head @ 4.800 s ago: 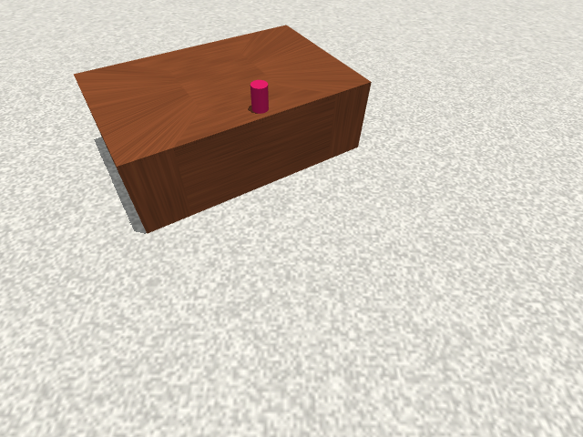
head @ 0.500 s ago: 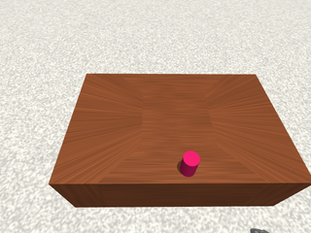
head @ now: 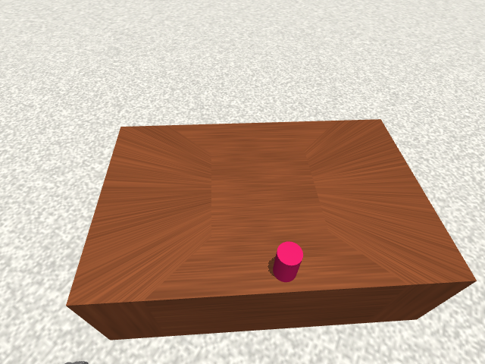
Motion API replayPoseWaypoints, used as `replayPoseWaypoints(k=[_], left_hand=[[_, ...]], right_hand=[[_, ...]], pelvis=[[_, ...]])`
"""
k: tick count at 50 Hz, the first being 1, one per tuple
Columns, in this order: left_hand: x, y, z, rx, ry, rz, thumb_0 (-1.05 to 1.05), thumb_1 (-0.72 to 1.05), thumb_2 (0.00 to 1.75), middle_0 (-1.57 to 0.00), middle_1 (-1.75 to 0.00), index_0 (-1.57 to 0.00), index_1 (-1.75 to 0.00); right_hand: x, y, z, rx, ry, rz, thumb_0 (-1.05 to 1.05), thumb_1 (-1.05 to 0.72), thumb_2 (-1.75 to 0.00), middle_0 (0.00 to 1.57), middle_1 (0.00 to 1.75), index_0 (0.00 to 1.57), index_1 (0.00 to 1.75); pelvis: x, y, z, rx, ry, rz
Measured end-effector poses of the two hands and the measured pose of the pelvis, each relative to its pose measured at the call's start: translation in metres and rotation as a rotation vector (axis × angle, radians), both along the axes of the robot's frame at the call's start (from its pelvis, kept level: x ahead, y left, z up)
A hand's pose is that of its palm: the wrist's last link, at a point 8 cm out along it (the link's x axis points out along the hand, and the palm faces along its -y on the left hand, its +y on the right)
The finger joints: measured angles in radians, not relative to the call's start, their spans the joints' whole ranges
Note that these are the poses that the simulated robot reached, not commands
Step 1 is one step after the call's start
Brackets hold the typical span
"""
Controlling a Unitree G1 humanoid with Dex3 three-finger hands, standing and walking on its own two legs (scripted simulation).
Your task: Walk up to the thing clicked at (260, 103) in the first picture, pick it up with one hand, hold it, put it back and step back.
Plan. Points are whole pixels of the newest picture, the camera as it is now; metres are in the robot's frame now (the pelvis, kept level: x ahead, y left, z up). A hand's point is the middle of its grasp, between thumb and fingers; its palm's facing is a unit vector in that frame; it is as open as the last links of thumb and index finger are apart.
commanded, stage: walk up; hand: right
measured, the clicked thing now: (287, 262) +0.44 -0.13 -0.33
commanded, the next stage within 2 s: stand in 0.30 s
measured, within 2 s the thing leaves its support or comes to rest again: neither
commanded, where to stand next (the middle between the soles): +0.06 +0.02 m, yaw +1 degrees
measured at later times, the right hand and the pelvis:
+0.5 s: hand out of the picture +0.10 -0.25 -0.15, palm faces +0.00 +0.95 -0.32, open 7.4 cm; pelvis +0.00 +0.00 +0.00, yaw +0 degrees
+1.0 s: hand out of the picture +0.08 -0.26 -0.15, palm faces -0.03 +0.94 -0.33, open 7.4 cm; pelvis +0.00 -0.01 +0.00, yaw +1 degrees
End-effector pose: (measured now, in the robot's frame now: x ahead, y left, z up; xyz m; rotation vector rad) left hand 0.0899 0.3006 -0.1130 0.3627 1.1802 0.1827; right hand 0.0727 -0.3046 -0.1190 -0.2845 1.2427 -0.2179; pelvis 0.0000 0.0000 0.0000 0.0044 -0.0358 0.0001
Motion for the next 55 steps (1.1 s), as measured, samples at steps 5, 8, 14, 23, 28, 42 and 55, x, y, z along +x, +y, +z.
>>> replayPoseWaypoints(k=[5, 8, 14, 23, 28, 42, 55], left_hand=[[0.002, 0.002, 0.000, 0.001, 0.005, 0.000, 0.01, 0.90, 0.89, -0.20, -0.30, -0.21, -0.30], [0.001, 0.003, -0.001, 0.002, 0.009, 0.001, 0.01, 0.90, 0.89, -0.20, -0.30, -0.21, -0.30], [-0.001, 0.005, -0.001, 0.006, 0.020, 0.005, 0.01, 0.90, 0.89, -0.20, -0.30, -0.21, -0.30], [-0.006, 0.000, -0.003, -0.019, 0.032, 0.026, 0.01, 0.90, 0.90, -0.20, -0.30, -0.20, -0.30], [-0.011, -0.007, -0.004, -0.035, 0.032, 0.028, 0.01, 0.90, 0.90, -0.20, -0.30, -0.20, -0.30], [-0.028, -0.013, -0.006, -0.040, 0.058, 0.044, 0.01, 0.90, 0.89, -0.20, -0.30, -0.20, -0.30], [-0.028, -0.012, -0.004, -0.032, 0.052, 0.047, 0.01, 0.90, 0.90, -0.20, -0.30, -0.20, -0.30]], right_hand=[[-0.003, 0.003, -0.001, 0.003, 0.005, -0.007, 0.00, -0.90, -0.90, 0.20, 0.30, 0.20, 0.30], [-0.002, 0.005, -0.001, 0.006, 0.005, -0.006, 0.00, -0.90, -0.90, 0.20, 0.30, 0.20, 0.30], [0.004, 0.008, -0.001, 0.009, -0.004, -0.002, 0.00, -0.90, -0.90, 0.20, 0.30, 0.20, 0.30], [0.017, 0.012, 0.004, 0.007, -0.041, 0.024, 0.00, -0.90, -0.90, 0.20, 0.30, 0.20, 0.30], [0.021, 0.011, 0.007, 0.004, -0.056, 0.035, 0.00, -0.90, -0.90, 0.21, 0.30, 0.20, 0.30], [0.011, 0.002, 0.007, -0.004, -0.029, 0.040, 0.00, -0.90, -0.90, 0.20, 0.30, 0.20, 0.30], [0.002, 0.000, 0.004, -0.002, -0.006, 0.042, 0.00, -0.90, -0.90, 0.20, 0.30, 0.20, 0.30]], pelvis=[[0.002, 0.002, 0.000, 0.000, -0.002, -0.002], [0.002, 0.003, 0.000, 0.000, -0.001, -0.002], [0.004, 0.004, 0.000, 0.000, 0.000, -0.003], [0.005, 0.002, 0.003, 0.000, -0.004, 0.003], [0.003, -0.001, 0.004, -0.002, -0.006, 0.006], [0.000, -0.007, 0.005, -0.005, -0.003, 0.016], [-0.001, -0.009, 0.005, -0.006, -0.004, 0.021]])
